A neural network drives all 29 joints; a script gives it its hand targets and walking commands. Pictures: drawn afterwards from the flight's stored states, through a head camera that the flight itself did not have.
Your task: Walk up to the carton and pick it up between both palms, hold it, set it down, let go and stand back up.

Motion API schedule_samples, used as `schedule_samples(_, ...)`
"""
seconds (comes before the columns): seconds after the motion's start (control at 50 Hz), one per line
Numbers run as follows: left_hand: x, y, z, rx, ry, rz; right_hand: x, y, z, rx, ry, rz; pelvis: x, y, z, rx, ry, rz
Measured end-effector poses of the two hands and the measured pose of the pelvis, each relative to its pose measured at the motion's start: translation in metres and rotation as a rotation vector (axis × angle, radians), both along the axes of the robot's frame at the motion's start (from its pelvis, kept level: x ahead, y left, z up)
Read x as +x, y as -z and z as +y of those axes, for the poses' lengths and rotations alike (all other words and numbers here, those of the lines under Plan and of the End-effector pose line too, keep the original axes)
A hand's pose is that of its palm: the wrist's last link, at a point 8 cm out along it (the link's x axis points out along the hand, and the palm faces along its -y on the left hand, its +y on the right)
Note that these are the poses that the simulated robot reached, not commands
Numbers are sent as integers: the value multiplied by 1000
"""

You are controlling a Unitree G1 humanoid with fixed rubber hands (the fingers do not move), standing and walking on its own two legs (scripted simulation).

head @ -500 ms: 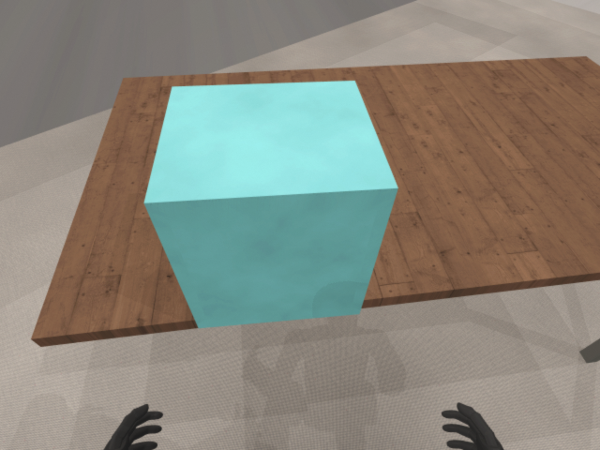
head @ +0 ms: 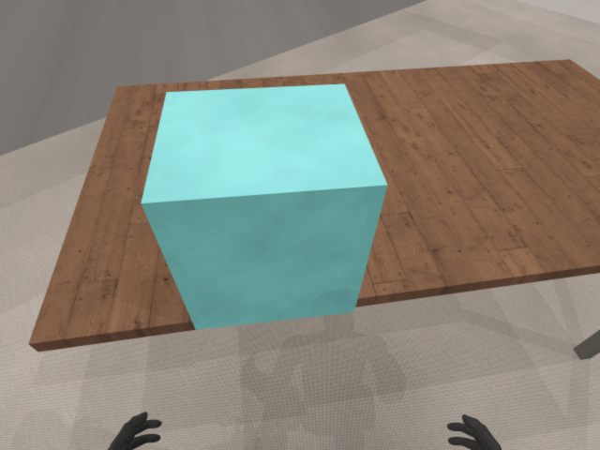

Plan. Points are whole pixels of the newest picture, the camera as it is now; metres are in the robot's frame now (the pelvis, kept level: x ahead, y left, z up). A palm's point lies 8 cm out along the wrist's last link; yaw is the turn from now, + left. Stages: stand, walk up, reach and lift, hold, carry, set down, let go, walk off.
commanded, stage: stand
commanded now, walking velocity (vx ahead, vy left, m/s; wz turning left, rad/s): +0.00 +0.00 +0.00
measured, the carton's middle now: (267, 210) +0.43 +0.06 +0.07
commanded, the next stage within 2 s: walk up in 0.86 s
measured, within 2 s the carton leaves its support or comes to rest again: neither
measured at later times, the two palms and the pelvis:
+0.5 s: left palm out of the picture +0.12 +0.24 -0.09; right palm out of the picture +0.10 -0.26 -0.09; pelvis +0.01 +0.00 +0.00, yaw -1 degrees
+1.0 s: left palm out of the picture +0.13 +0.24 -0.09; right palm out of the picture +0.08 -0.26 -0.10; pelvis +0.00 +0.00 +0.00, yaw -2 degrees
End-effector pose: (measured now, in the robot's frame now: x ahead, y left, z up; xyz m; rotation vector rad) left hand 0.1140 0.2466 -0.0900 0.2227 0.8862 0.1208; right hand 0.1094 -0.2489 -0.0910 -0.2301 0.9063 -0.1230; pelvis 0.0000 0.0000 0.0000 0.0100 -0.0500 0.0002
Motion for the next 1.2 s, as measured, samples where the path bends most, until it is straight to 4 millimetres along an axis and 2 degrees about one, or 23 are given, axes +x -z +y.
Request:
schedule_samples(0.26,-2,2,-1,6,9,29,-13,5,-4,-1,16,43,2,-1,-1,2,8,11)
schedule_samples(0.72,16,-1,-5,11,34,7,-8,3,-8,-2,35,28,6,-1,-2,2,28,9)
schedule_samples(0.96,12,3,-5,8,47,34,-24,5,-10,-7,52,71,5,-2,-1,3,35,11)
schedule_samples(1.2,11,2,-1,8,26,33,-27,6,-8,-13,43,82,8,-2,-1,-1,22,13)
